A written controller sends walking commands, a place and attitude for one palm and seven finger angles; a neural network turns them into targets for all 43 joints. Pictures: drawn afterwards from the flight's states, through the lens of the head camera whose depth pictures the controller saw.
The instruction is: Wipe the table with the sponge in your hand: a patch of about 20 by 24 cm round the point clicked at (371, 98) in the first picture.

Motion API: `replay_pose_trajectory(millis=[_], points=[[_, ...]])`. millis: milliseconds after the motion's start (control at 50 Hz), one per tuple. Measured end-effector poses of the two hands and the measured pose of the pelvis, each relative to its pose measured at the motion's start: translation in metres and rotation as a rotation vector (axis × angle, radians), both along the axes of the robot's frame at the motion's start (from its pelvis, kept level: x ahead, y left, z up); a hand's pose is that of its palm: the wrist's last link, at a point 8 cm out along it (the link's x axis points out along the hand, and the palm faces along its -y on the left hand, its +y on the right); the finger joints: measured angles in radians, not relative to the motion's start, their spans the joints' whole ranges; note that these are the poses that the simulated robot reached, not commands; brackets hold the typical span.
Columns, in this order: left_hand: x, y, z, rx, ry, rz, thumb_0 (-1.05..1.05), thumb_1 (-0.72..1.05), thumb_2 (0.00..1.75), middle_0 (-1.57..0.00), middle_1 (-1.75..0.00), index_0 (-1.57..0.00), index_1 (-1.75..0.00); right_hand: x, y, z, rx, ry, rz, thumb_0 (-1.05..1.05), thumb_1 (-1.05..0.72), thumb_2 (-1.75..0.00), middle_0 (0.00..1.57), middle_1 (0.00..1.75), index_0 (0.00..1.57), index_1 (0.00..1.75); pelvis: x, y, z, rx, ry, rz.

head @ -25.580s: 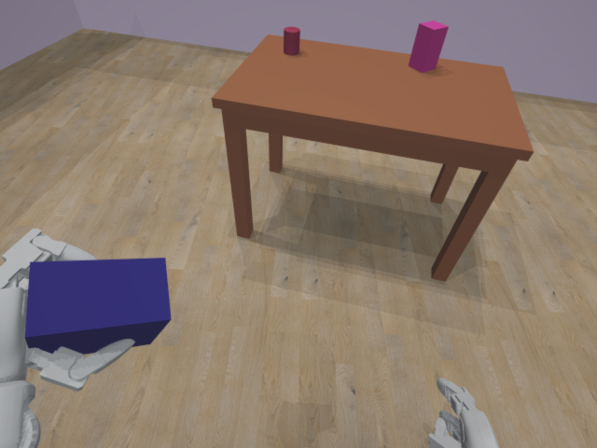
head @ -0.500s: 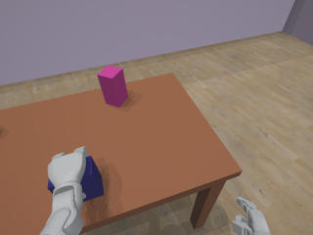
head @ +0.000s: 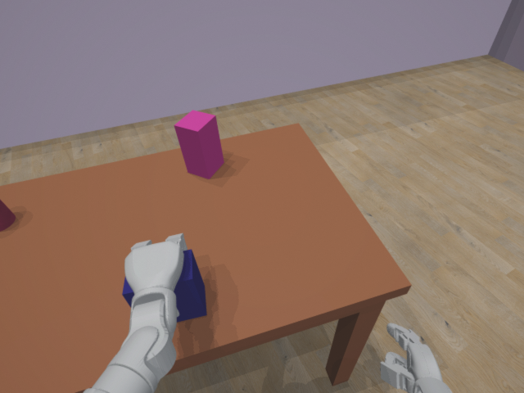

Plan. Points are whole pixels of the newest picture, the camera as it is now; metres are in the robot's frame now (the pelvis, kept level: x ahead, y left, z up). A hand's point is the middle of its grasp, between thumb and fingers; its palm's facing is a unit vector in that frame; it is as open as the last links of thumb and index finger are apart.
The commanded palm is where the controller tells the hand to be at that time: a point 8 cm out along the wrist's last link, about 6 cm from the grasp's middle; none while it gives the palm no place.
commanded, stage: slide across to the third lane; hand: left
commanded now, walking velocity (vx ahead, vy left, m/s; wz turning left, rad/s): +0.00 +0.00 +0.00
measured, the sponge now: (171, 295) +0.28 +0.22 -0.04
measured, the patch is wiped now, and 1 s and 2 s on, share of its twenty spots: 0.60 0.65 0.80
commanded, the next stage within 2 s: wipe forward along the third lane in 0.18 s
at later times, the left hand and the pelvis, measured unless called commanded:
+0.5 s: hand (189, 273) +0.31 +0.18 +0.00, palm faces -0.06 -0.03 -1.00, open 10.6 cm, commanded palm +0.28 +0.17 +0.03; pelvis -0.01 -0.02 +0.00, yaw +0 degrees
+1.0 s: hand (188, 247) +0.36 +0.20 +0.00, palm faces -0.08 +0.00 -1.00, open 10.6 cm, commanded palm +0.34 +0.20 +0.02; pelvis -0.02 -0.02 -0.01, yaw -1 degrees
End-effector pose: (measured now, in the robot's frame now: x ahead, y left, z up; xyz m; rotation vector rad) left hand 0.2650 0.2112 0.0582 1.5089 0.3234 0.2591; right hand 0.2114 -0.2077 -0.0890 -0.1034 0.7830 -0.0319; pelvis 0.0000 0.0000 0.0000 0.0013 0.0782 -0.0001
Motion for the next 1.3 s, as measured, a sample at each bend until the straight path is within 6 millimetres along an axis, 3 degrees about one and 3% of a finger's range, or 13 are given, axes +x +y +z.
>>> replay_pose_trajectory(millis=[240, 520, 940, 1300], points=[[0.01, -0.032, -0.001, 0.007, 0.009, -0.021, -0.01, -0.52, 1.03, -0.63, -1.34, -0.66, -1.33, 0.001, -0.013, 0.003, 0.006, 0.004, -0.004, 0.02, -0.91, -0.89, 0.2, 0.3, 0.2, 0.3, -0.005, -0.01, 0.0, 0.007, -0.009, -0.002], [0.027, -0.034, -0.004, 0.023, 0.029, -0.009, -0.01, -0.52, 1.03, -0.65, -1.33, -0.67, -1.32, -0.025, -0.041, -0.007, -0.041, 0.067, -0.06, 0.02, -0.91, -0.89, 0.2, 0.3, 0.2, 0.3, -0.01, -0.021, 0.0, 0.011, 0.012, -0.006], [0.073, -0.021, -0.004, 0.049, 0.045, 0.0, 0.01, -0.54, 1.03, -0.66, -1.32, -0.69, -1.31, -0.102, -0.065, -0.035, -0.082, 0.228, -0.168, 0.02, -0.91, -0.89, 0.2, 0.3, 0.2, 0.3, -0.021, -0.023, -0.006, 0.011, 0.088, -0.024], [0.113, 0.006, -0.002, 0.063, 0.059, 0.01, 0.01, -0.54, 1.03, -0.67, -1.31, -0.69, -1.3, -0.13, -0.061, -0.038, -0.112, 0.291, -0.209, 0.01, -0.91, -0.89, 0.2, 0.3, 0.2, 0.3, -0.02, -0.009, -0.009, -0.002, 0.146, -0.03]])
